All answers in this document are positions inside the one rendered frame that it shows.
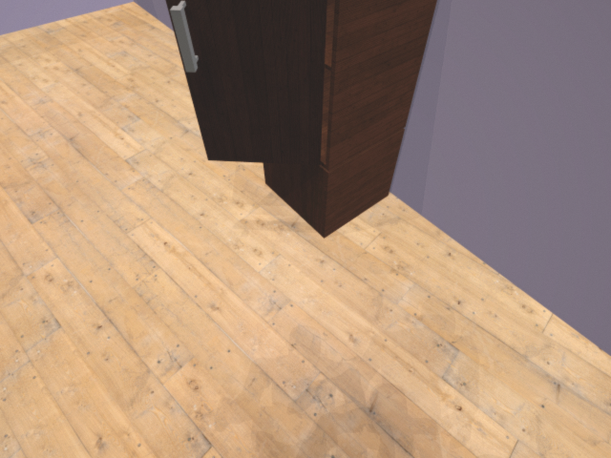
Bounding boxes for handle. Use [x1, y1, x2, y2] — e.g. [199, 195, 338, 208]
[170, 1, 199, 73]

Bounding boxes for cupboard door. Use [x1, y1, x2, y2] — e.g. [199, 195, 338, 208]
[166, 0, 327, 165]

